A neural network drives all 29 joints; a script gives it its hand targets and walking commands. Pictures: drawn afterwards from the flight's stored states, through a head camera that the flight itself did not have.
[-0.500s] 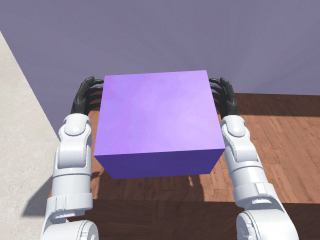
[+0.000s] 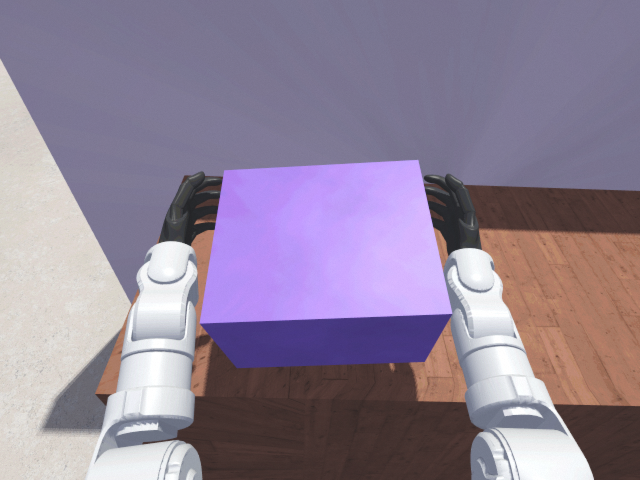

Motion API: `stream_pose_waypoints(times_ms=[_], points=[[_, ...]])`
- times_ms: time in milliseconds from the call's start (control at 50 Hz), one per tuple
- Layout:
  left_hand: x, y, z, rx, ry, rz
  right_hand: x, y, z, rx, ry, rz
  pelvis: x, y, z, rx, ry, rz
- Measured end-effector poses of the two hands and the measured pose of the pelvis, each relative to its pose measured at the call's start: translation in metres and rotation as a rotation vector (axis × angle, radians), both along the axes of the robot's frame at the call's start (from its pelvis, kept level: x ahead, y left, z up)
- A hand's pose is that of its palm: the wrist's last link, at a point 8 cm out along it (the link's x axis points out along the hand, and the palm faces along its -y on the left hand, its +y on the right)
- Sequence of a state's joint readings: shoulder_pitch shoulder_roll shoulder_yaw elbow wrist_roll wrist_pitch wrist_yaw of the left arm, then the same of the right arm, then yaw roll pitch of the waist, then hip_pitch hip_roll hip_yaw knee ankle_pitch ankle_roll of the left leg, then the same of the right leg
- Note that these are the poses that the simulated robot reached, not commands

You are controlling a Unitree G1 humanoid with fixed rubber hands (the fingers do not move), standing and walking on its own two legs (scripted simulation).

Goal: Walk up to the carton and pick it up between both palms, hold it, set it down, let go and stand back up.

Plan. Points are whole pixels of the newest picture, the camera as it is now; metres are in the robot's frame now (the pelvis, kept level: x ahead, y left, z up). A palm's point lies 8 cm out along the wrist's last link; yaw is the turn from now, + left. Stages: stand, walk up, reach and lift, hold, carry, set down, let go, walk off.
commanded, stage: set down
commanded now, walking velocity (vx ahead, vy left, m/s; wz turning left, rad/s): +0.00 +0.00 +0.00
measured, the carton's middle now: (325, 266) +0.37 -0.03 +0.08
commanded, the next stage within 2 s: none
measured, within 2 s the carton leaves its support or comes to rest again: neither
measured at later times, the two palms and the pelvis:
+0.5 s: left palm (191, 246) +0.40 +0.14 +0.11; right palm (456, 252) +0.37 -0.20 +0.10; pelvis +0.01 +0.00 +0.00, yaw +0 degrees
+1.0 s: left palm (200, 251) +0.41 +0.14 +0.08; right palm (452, 265) +0.38 -0.20 +0.08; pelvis +0.01 +0.00 +0.00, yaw +0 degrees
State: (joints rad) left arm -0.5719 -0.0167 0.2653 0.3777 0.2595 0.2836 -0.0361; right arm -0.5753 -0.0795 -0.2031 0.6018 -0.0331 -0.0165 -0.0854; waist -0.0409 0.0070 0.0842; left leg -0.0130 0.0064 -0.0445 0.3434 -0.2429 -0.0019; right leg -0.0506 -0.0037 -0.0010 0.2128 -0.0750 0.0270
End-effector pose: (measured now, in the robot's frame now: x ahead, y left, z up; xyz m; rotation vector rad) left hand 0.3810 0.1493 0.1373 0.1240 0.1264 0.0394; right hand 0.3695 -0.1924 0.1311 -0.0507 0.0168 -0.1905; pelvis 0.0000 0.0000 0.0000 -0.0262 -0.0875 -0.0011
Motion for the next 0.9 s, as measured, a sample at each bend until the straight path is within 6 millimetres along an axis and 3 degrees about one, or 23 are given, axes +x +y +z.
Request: stream_pose_waypoints(times_ms=[900], points=[[0.026,-0.008,-0.049,-0.004,0.092,-0.060,0.005,-0.007,-0.048,-0.011,0.101,-0.058,0.011,0.004,0.000,0.000,0.030,0.001]])
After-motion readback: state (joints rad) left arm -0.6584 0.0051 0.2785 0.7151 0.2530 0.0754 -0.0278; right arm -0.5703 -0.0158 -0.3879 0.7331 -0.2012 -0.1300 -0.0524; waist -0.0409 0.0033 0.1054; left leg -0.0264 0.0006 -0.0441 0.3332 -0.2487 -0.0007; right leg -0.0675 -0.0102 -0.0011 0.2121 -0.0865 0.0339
